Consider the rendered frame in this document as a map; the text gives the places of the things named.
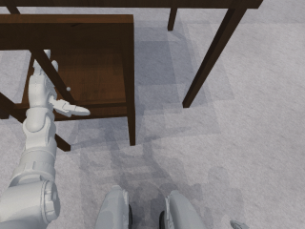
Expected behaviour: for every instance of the chair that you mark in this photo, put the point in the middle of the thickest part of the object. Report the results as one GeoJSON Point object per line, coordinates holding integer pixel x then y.
{"type": "Point", "coordinates": [95, 58]}

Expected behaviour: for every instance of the robot left forearm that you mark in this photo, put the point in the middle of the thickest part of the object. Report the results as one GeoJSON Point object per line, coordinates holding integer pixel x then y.
{"type": "Point", "coordinates": [39, 152]}

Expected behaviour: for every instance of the right robot thigh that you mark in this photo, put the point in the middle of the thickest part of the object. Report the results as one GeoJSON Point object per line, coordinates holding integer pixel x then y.
{"type": "Point", "coordinates": [178, 209]}

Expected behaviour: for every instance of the table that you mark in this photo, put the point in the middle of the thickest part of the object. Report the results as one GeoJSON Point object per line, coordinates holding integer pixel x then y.
{"type": "Point", "coordinates": [235, 12]}

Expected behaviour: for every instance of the robot thigh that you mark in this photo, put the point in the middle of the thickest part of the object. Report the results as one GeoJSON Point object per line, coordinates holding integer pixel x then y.
{"type": "Point", "coordinates": [113, 209]}
{"type": "Point", "coordinates": [178, 209]}

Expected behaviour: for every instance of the robot left upper arm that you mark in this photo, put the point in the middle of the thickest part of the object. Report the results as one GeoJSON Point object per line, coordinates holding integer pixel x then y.
{"type": "Point", "coordinates": [30, 206]}

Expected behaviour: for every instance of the right robot hand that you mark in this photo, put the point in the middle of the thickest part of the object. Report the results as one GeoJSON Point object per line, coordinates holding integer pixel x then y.
{"type": "Point", "coordinates": [238, 225]}

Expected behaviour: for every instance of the left robot hand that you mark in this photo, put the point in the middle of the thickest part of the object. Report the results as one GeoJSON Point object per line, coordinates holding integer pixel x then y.
{"type": "Point", "coordinates": [41, 88]}

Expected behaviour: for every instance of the left robot thigh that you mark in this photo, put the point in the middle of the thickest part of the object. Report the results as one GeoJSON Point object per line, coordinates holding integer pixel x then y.
{"type": "Point", "coordinates": [113, 209]}

